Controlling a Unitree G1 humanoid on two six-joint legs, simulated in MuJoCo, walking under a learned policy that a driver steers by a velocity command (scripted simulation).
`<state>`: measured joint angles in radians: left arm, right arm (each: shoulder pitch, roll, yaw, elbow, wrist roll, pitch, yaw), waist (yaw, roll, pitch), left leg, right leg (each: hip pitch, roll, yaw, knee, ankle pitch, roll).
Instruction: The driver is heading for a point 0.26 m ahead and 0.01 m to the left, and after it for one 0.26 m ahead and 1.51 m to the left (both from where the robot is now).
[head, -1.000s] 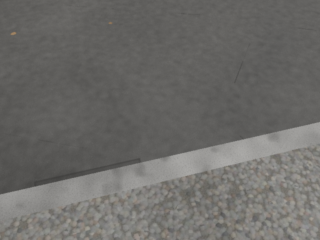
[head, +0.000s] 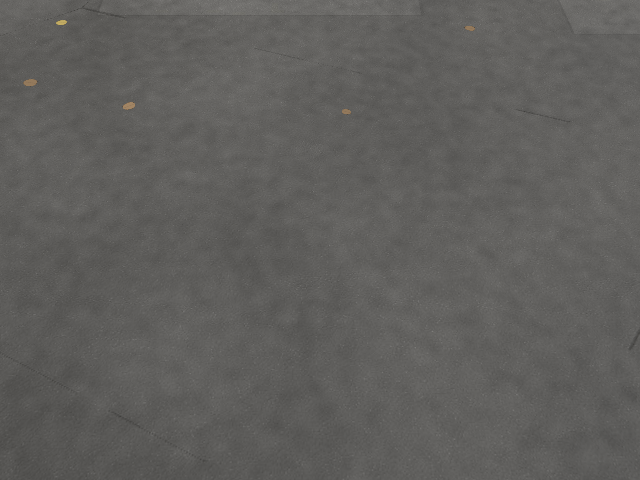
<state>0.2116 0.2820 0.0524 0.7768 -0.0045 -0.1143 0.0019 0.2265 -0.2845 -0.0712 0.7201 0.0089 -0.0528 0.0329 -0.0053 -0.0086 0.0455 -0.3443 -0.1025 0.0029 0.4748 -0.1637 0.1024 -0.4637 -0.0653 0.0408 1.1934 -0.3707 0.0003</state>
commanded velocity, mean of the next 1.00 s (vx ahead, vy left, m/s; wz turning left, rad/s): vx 0.14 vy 0.00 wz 0.59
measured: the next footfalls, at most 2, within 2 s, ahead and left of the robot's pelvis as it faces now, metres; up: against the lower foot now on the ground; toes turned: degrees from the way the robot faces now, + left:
right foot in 0.30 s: +0.35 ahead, -0.11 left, +0.00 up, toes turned +15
left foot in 0.74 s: +0.19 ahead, +0.10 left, +0.00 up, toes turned +29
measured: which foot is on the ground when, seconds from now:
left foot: down 0.00-0.30, up 0.32-0.72, down 0.74-1.00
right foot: up 0.00-0.28, down 0.30-0.74, up 0.76-1.00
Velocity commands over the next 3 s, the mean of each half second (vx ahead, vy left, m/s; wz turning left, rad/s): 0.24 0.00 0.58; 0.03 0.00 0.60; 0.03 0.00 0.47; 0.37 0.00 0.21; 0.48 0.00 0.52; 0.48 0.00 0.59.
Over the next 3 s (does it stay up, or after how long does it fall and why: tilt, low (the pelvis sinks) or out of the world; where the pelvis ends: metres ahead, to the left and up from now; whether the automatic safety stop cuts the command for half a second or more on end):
stays up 0.52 0.62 -0.01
